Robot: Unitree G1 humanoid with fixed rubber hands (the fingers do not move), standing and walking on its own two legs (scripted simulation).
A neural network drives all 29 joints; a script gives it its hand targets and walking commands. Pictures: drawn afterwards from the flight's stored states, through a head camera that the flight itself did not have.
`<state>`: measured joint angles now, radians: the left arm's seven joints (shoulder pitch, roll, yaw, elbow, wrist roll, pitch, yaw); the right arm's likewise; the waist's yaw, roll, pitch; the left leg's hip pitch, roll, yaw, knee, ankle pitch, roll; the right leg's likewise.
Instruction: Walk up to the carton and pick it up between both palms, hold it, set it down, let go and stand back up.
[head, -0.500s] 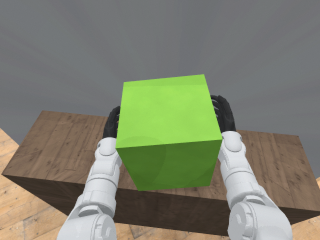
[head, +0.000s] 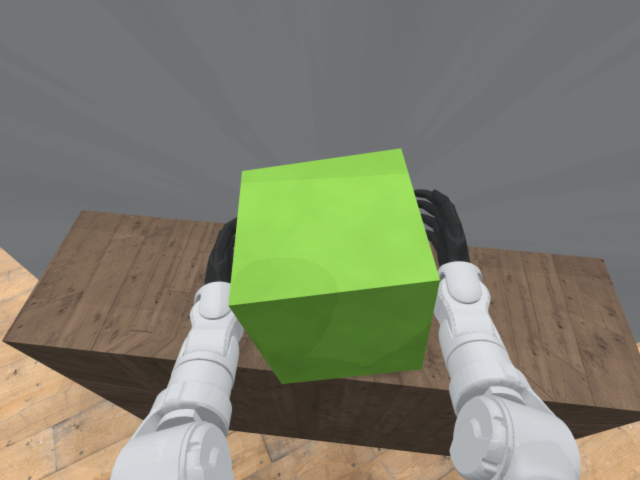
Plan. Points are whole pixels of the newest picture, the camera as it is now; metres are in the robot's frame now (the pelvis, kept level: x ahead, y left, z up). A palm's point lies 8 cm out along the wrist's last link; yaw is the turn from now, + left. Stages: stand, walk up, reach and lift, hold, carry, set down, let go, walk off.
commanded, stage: set down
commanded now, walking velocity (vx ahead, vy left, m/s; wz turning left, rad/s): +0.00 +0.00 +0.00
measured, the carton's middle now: (336, 275) +0.39 -0.01 +0.00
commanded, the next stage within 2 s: none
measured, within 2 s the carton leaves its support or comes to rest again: rests again in 1.10 s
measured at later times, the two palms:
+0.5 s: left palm (226, 278) +0.37 +0.14 +0.01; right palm (453, 257) +0.39 -0.16 +0.04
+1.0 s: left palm (229, 279) +0.37 +0.14 +0.01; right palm (455, 263) +0.39 -0.16 +0.03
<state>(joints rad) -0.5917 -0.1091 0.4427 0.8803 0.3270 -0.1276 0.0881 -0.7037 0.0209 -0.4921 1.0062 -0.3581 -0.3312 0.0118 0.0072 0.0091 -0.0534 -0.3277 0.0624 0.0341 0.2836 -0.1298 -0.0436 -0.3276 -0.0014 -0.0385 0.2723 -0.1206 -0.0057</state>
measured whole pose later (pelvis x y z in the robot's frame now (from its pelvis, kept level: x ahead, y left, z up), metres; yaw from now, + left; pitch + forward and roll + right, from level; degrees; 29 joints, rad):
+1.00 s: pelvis +0.00 +0.00 +0.00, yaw -1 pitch +11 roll +0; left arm -0.59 -0.16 0.53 0.87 0.41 -0.25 0.08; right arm -0.68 0.03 -0.55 0.99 -0.41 -0.42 0.04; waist 0.01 0.00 -0.02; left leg -0.34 0.06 0.06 0.30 -0.14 -0.03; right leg -0.35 -0.01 -0.02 0.29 -0.12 0.00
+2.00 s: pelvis -0.02 +0.00 -0.03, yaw -2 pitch +24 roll -1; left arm -0.77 0.10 0.08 1.28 -0.15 -0.42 0.12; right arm -0.90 -0.33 0.17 1.43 0.38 -0.44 -0.01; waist 0.10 0.04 -0.26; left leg -0.80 0.10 0.02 0.65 -0.27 -0.05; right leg -0.80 0.03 -0.01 0.61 -0.23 -0.02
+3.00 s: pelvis -0.01 +0.00 +0.00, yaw -1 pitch +4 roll +0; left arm -0.47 0.14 0.14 0.38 -0.07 0.35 0.08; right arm -0.61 -0.38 0.06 0.76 0.37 0.07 0.02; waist 0.02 0.00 -0.03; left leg -0.23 0.07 0.01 0.32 -0.16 -0.05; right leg -0.23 0.02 -0.01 0.31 -0.15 -0.01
